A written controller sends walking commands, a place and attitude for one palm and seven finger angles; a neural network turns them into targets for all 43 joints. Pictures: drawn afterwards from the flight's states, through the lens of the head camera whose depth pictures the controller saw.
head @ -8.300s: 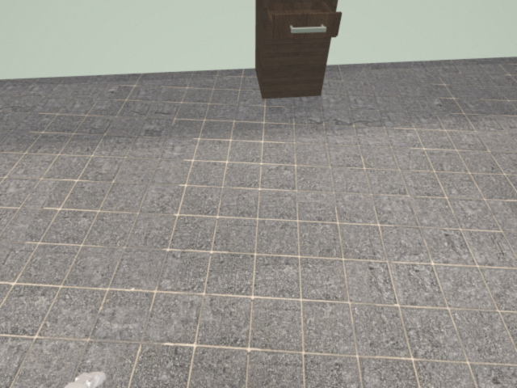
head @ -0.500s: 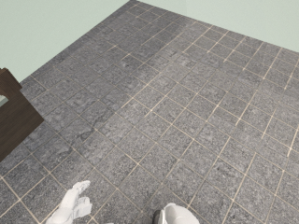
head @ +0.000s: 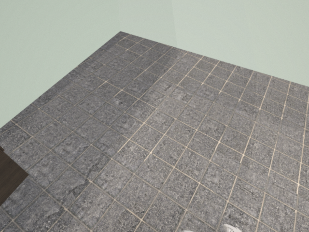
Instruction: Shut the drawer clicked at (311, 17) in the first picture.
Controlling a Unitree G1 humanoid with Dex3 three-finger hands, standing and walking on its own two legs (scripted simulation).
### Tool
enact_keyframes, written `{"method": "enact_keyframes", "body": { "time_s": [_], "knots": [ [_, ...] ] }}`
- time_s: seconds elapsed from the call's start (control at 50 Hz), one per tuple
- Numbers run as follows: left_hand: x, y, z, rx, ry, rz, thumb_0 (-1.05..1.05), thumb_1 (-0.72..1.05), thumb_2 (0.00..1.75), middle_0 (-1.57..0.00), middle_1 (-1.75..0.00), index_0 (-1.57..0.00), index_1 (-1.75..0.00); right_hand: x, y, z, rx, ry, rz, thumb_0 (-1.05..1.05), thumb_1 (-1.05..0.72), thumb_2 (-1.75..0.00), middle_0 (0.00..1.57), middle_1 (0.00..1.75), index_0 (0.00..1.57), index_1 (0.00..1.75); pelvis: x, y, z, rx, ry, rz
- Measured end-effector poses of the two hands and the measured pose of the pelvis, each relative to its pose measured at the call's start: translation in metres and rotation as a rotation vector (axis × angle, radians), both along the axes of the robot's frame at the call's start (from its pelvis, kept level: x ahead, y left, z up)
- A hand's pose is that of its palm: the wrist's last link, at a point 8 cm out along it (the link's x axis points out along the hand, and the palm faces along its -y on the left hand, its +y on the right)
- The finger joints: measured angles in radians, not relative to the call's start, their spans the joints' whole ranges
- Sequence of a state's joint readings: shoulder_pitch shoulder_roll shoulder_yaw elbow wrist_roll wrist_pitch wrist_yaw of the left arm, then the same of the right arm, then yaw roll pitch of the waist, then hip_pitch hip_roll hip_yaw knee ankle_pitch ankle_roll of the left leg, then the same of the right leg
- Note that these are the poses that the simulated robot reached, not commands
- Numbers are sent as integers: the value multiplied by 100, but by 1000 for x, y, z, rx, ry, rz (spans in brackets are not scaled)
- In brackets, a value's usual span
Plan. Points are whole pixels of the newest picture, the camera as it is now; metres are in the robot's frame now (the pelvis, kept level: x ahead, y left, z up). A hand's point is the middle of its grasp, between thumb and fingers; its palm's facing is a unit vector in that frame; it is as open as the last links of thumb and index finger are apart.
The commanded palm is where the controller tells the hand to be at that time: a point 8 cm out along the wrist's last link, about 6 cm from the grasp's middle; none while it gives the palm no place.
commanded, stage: walk to a spot facing it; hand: left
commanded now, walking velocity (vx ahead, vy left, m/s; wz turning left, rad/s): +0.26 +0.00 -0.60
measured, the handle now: out of the picture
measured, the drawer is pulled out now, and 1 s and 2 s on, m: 0.17 0.17 0.17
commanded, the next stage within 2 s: turn to face it in 0.22 s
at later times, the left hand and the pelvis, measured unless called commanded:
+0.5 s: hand (136, 164) +0.36 +0.09 -0.17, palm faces -0.26 -0.93 -0.24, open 7.4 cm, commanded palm none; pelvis +0.18 -0.05 -0.02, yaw -12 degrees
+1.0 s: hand (100, 182) +0.28 +0.20 -0.18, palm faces +0.12 -0.96 -0.25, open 7.4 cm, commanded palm none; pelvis +0.24 -0.02 +0.00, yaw +4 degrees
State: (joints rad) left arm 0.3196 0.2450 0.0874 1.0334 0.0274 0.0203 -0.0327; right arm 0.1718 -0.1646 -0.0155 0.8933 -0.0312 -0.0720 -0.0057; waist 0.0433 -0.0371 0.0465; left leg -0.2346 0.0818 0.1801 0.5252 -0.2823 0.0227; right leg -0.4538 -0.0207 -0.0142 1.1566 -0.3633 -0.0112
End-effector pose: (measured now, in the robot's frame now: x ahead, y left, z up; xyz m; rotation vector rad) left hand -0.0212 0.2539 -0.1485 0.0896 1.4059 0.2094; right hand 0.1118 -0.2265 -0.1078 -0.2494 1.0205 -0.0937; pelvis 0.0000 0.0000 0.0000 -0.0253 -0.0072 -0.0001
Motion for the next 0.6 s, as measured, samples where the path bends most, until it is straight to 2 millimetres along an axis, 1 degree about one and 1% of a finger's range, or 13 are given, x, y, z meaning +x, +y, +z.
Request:
{"method": "enact_keyframes", "body": {
  "time_s": [0.04, 0.08, 0.16, 0.2, 0.26, 0.3, 0.34, 0.38, 0.4, 0.44, 0.52, 0.6],
  "knots": [
    [29, 2, 4, -8, -15, -26, 1, 91, 90, -20, -30, -19, -30, -13, 1, -1, 0, 61, -53, 0, -91, -90, 20, 30, 20, 30, 16, 3, 4, -2, 4, -23],
    [60, 1, 5, -16, -33, -57, 1, 91, 90, -20, -30, -19, -30, -26, -6, -2, -18, 114, -124, 0, -93, -90, 20, 30, 20, 30, 31, 5, 7, -1, 9, -47],
    [131, -9, 5, -33, -68, -134, 1, 91, 90, -20, -30, -19, -30, -55, -15, -6, -27, 251, -224, 0, -94, -90, 20, 30, 20, 30, 63, 3, 7, 1, 16, -94],
    [170, -19, 3, -40, -89, -183, 1, 91, 90, -20, -30, -19, -30, -70, -17, -9, -20, 321, -275, 0, -93, -90, 20, 30, 20, 30, 79, -1, 5, 2, 17, -116],
    [234, -41, 0, -42, -130, -269, 1, 91, 90, -20, -30, -19, -30, -89, -18, -16, 4, 419, -355, 0, -92, -90, 20, 30, 20, 30, 103, -11, -1, 8, 18, -154],
    [278, -58, -2, -37, -168, -330, 1, 91, 90, -20, -30, -19, -30, -97, -19, -24, 28, 477, -408, 0, -92, -90, 20, 30, 20, 30, 120, -20, -8, 11, 18, -180],
    [318, -75, -5, -23, -221, -383, 1, 91, 90, -20, -30, -19, -30, -99, -23, -35, 56, 526, -452, 1, -92, -90, 20, 30, 20, 30, 139, -33, -19, 21, 11, -203],
    [350, -89, -8, -1, -279, -412, 1, 91, 90, -20, -30, -19, -30, -93, -30, -48, 79, 553, -478, 1, -91, -90, 20, 30, 20, 30, 153, -43, -28, 28, 6, -213],
    [360, -94, -6, 6, -297, -421, 1, 91, 90, -20, -30, -19, -30, -85, -33, -52, 83, 551, -483, 1, -91, -90, 20, 30, 20, 30, 157, -46, -29, 26, 0, -213],
    [375, -103, 1, 18, -314, -428, 1, 91, 90, -20, -30, -19, -30, -61, -39, -55, 90, 517, -477, 1, -91, -90, 20, 30, 20, 30, 166, -50, -25, 27, -11, -214],
    [387, -115, 17, 27, -311, -431, 1, 91, 90, -20, -30, -19, -30, -1, -47, -53, 110, 399, -432, 1, -91, -90, 20, 30, 20, 30, 183, -54, -13, 29, -9, -197],
    [393, -122, 25, 3, -322, -388, 1, 91, 90, -20, -30, -20, -30, 50, -43, -50, 139, 318, -370, 1, -91, -90, 19, 30, 20, 30, 198, -54, -6, 29, -5, -153]
  ]
}}
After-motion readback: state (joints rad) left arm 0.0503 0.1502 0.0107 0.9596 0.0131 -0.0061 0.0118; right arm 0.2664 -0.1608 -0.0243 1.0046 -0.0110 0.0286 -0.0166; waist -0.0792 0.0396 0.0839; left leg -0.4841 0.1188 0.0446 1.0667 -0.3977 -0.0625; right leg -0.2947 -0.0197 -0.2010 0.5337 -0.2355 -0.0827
